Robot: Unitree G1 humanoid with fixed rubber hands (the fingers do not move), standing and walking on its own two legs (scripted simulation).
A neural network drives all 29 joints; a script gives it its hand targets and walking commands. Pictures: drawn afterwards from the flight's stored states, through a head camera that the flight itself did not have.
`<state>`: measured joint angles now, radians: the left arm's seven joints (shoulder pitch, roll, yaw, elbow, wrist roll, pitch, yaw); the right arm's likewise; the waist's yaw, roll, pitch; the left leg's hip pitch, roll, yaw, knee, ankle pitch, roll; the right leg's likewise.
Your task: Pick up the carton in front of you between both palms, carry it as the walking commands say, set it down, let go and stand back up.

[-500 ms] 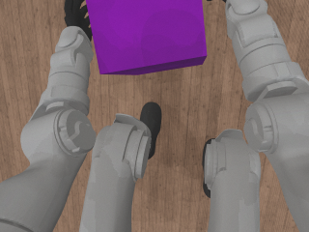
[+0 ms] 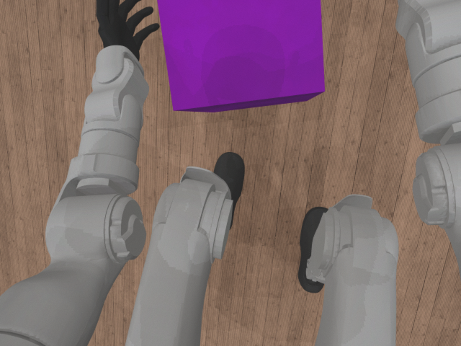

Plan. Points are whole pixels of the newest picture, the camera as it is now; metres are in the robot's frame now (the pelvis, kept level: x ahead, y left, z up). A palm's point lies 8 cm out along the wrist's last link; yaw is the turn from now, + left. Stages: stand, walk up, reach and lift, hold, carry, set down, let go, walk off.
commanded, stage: set down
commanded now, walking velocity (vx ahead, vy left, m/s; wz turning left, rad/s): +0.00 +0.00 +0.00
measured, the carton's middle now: (247, 46) +0.52 +0.10 -0.28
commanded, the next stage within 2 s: let go in 0.80 s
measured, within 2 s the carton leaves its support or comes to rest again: neither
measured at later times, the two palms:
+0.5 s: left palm (10, 7) +0.47 +0.26 +0.01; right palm out of the picture +0.61 -0.11 +0.01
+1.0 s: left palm out of the picture +0.45 +0.25 +0.15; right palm out of the picture +0.58 -0.12 +0.15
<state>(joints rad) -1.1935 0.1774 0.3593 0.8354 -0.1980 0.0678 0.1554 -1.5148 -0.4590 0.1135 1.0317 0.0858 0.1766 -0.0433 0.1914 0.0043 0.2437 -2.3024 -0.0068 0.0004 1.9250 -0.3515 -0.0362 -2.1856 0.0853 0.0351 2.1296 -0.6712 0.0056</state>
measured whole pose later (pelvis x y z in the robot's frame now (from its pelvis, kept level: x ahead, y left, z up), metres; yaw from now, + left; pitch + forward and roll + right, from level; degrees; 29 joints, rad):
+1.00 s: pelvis +0.06 +0.01 +0.25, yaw -2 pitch +44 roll -1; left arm -0.71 0.05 0.38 0.56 0.03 0.16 0.04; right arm -1.06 -0.29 -0.19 0.92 -0.13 0.19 0.03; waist 0.18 -0.04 -0.11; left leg -1.57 0.01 -0.03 1.03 -0.22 -0.01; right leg -1.47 0.07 0.05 1.14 -0.43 0.01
